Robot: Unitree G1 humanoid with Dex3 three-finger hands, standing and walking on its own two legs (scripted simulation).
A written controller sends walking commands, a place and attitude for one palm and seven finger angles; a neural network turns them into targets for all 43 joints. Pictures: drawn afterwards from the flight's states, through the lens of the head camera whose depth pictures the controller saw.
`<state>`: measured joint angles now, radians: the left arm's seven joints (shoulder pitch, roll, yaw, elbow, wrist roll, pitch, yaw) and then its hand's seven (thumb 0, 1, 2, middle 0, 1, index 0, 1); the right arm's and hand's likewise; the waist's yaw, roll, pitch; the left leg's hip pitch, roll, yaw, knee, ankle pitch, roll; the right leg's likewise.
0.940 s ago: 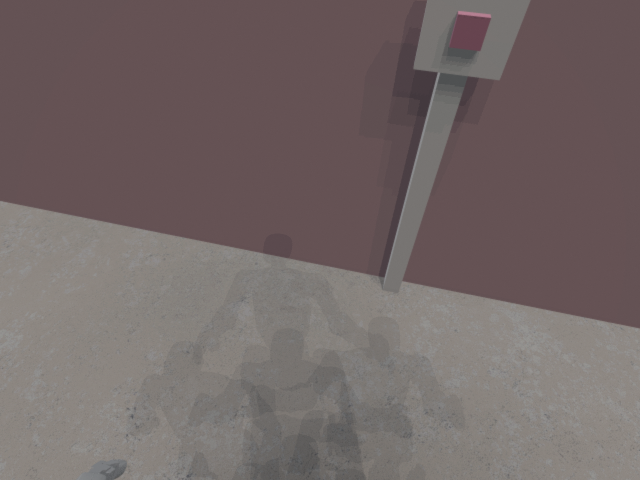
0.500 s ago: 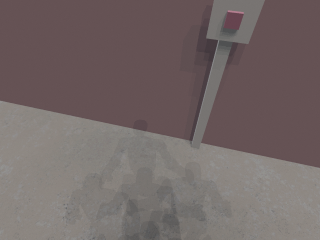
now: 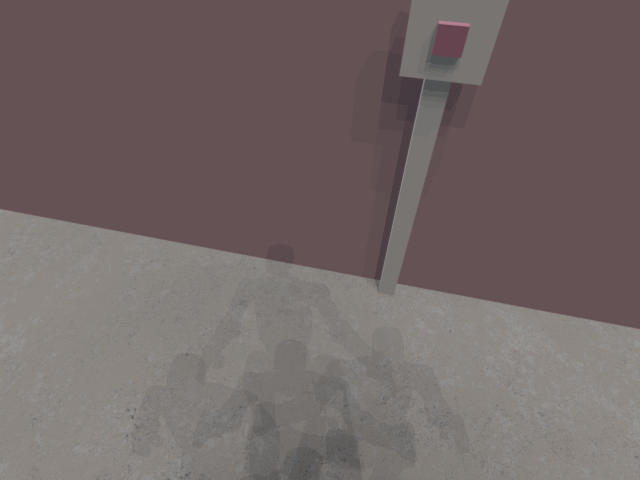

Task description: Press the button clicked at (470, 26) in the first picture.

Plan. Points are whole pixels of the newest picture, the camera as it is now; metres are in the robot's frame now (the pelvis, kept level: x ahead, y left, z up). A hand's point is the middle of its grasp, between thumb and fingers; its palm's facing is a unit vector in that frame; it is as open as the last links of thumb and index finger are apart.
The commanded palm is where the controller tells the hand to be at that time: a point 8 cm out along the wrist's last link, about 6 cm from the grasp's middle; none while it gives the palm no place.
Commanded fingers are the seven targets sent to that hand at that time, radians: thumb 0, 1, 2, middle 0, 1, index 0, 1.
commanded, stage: look at it before walking up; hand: left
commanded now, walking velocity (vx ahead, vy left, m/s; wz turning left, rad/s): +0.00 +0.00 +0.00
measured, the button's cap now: (450, 39) +0.89 -0.21 +0.18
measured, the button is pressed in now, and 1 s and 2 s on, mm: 0 0 0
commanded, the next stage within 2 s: walk to a spot facing it in 0.60 s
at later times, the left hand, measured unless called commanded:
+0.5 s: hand out of the picture +0.07 +0.24 -0.16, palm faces -0.04 -0.94 -0.33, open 7.4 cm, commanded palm none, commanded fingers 0.00 0.90 0.90 -0.20 -0.30 -0.20 -0.30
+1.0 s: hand out of the picture +0.07 +0.21 -0.18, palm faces -0.11 -0.95 -0.29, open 7.4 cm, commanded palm none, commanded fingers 0.00 0.90 0.90 -0.20 -0.30 -0.20 -0.30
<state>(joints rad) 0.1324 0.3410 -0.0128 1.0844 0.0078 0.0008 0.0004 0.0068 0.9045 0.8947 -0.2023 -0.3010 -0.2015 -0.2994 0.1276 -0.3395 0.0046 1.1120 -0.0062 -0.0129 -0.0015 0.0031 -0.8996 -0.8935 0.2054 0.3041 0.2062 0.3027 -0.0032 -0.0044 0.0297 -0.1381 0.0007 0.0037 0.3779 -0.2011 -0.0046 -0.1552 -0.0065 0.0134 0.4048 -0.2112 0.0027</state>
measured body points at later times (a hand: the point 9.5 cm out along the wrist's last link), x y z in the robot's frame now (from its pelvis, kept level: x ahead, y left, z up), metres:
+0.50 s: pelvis +0.00 +0.00 +0.00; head +0.01 +0.00 +0.45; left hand +0.07 +0.29 -0.13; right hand +0.07 -0.30 -0.13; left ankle +0.00 +0.12 -0.74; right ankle +0.01 -0.12 -0.74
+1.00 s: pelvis -0.01 -0.01 -0.01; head +0.01 -0.01 +0.44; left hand +0.08 +0.26 -0.15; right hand +0.06 -0.28 -0.15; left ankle +0.00 +0.12 -0.74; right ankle +0.00 -0.11 -0.73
